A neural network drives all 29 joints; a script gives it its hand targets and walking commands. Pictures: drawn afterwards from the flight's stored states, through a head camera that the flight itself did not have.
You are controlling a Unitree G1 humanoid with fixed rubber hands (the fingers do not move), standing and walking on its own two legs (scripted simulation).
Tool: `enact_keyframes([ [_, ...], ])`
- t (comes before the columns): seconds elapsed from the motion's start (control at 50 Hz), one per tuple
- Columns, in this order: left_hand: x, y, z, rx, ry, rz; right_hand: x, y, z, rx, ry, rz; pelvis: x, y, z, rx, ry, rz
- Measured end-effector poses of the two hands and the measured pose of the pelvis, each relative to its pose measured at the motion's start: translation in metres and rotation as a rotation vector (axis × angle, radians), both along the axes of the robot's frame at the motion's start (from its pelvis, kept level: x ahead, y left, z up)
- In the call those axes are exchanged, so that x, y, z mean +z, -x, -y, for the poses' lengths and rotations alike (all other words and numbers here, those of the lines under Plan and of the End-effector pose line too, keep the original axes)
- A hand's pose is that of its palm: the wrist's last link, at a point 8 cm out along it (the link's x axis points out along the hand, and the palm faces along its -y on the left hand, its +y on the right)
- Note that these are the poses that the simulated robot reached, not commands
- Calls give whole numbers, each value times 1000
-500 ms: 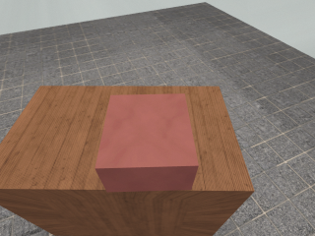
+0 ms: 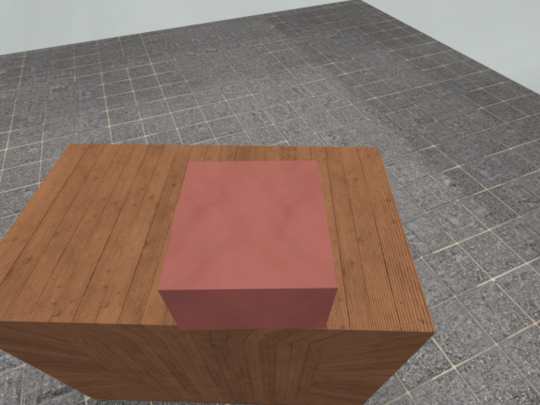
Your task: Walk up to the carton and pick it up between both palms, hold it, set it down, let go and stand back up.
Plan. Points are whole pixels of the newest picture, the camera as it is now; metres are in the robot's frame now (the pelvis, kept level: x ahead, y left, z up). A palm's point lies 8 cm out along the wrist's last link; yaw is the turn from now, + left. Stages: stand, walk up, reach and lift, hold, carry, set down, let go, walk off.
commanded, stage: stand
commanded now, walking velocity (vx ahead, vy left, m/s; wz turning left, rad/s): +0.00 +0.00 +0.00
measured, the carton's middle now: (252, 239) +0.41 +0.06 -0.03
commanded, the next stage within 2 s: none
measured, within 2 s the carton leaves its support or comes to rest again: neither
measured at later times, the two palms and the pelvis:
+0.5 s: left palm out of the picture +0.00 +0.22 -0.15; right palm out of the picture -0.01 -0.20 -0.15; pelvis +0.02 +0.01 +0.00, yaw -1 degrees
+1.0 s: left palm out of the picture +0.02 +0.24 -0.15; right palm out of the picture -0.02 -0.18 -0.14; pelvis +0.02 +0.03 +0.00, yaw -3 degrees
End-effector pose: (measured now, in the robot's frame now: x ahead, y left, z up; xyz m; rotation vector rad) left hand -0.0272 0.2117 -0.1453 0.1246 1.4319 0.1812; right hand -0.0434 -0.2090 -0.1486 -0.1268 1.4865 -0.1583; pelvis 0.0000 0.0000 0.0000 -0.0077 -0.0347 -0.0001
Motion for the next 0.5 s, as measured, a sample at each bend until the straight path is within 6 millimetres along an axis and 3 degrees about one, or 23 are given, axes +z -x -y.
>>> enact_keyframes([
  [0.28, 0, -4, -3, 10, 5, -24, 2, -10, -6, 3, 1, -10, 1, -11, -4, -1, 4, -11],
  [0.5, -3, -25, -7, -16, 15, -6, 3, -29, -13, 3, 9, 22, 1, -20, -9, -15, 4, -13],
])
